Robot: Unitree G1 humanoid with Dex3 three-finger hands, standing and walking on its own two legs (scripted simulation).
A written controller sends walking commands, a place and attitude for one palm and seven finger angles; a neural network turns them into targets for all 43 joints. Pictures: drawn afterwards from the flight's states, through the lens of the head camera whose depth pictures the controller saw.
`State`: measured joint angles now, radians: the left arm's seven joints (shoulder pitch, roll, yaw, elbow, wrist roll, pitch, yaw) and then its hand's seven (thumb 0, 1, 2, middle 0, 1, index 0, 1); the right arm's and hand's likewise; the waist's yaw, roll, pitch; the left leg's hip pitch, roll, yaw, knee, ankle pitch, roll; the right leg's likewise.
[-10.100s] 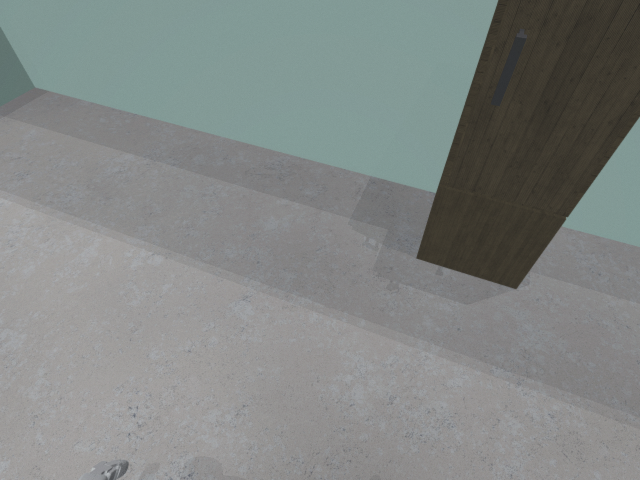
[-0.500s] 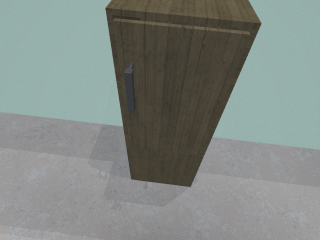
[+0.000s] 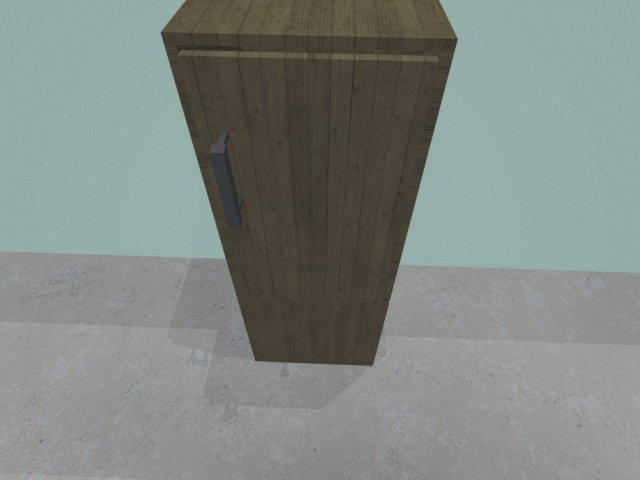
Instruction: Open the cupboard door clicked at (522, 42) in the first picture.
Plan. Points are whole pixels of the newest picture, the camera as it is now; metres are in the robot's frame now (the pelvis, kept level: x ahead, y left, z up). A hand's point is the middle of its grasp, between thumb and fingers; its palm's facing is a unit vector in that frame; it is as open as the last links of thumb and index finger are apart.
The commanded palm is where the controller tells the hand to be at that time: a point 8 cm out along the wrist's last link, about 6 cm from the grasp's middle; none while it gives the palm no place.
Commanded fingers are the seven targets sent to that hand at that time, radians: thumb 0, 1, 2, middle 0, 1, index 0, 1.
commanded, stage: come to a stop and stand still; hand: left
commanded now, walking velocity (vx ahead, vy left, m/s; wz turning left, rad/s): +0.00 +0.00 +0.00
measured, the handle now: (229, 181) +0.55 +0.18 +0.06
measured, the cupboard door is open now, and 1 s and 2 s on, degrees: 0 0 0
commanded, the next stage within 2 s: look again from close up in 0.28 s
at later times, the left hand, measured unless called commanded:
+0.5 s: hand out of the picture -0.05 +0.16 -0.18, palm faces +0.05 -0.98 -0.16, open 7.4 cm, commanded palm none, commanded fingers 0.00 0.90 0.90 -0.20 -0.30 -0.20 -0.30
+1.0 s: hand out of the picture +0.00 +0.19 -0.16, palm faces +0.16 -0.97 -0.18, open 7.3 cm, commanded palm +0.07 +0.24 -0.06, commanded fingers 0.00 0.81 0.86 -0.21 -0.36 -0.21 -0.36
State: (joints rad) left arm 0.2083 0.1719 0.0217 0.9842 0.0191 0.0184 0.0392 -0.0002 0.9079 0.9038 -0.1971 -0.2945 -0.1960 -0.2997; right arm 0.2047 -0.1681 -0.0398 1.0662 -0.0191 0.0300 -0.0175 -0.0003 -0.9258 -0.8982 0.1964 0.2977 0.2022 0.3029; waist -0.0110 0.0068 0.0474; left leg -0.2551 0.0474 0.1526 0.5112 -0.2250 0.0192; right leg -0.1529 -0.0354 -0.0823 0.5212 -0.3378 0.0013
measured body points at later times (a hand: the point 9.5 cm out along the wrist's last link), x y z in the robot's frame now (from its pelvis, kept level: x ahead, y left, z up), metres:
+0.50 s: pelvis -0.02 +0.01 +0.00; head -0.01 +0.01 +0.45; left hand -0.06 +0.21 -0.16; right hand -0.03 -0.20 -0.16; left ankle +0.03 +0.11 -0.74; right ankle -0.03 -0.11 -0.73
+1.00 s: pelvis -0.02 +0.01 +0.00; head -0.02 +0.03 +0.45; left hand -0.01 +0.24 -0.14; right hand +0.02 -0.22 -0.14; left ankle +0.03 +0.11 -0.74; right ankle -0.03 -0.11 -0.73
